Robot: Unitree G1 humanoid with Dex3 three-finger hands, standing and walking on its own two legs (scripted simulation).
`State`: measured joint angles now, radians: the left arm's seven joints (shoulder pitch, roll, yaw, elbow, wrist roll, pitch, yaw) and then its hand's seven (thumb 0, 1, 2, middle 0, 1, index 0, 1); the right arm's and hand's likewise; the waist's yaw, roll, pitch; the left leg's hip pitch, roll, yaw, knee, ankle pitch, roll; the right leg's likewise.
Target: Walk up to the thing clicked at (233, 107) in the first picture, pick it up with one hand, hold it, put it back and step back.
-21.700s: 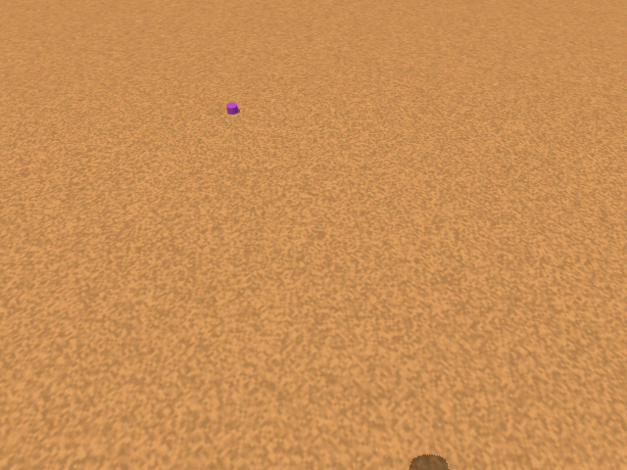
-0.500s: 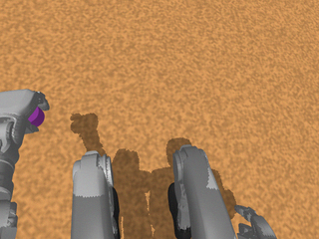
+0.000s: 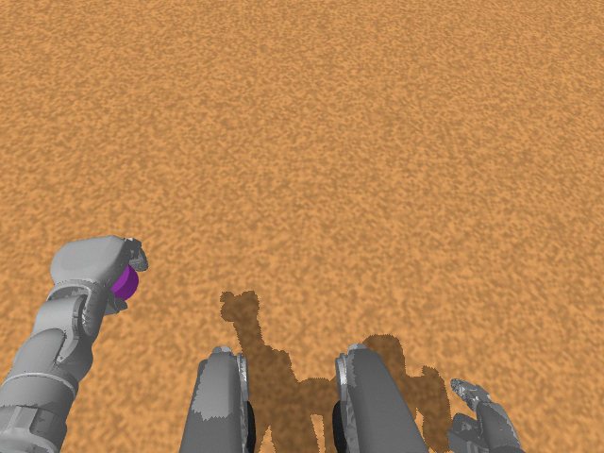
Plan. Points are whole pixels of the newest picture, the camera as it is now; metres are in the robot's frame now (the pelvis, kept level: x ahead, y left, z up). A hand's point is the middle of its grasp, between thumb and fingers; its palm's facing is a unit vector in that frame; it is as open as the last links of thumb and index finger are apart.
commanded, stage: lift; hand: left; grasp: from above
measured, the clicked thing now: (112, 279) +0.38 +0.27 -0.10
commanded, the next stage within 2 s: hold in 0.64 s
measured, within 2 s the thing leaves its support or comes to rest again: neither
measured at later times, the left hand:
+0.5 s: hand (89, 242) +0.37 +0.24 +0.05, palm faces -0.42 -0.08 -0.90, open 7.5 cm
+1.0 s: hand (76, 198) +0.39 +0.23 +0.11, palm faces -0.43 -0.07 -0.90, open 7.6 cm
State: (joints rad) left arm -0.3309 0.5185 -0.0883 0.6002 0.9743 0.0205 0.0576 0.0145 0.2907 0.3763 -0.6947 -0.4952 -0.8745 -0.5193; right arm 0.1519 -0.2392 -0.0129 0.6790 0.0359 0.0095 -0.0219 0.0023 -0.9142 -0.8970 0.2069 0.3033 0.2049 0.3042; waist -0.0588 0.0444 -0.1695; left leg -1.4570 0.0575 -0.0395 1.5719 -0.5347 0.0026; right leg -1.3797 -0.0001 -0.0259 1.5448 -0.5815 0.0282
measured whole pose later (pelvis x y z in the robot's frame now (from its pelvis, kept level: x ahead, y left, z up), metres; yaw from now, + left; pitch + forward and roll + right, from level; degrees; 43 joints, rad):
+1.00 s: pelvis +0.08 +0.00 +0.17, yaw +0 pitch +8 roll +0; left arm -0.31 0.38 -0.18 0.79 1.00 0.03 0.10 0.02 0.26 0.43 -0.70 -0.50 -0.88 -0.54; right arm 0.24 -0.25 -0.05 0.74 0.05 0.00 -0.04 0.00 -0.90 -0.89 0.21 0.30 0.20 0.30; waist -0.03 0.04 -0.08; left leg -0.53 0.04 0.04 0.71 -0.32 0.00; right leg -0.49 -0.02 0.02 0.71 -0.36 0.03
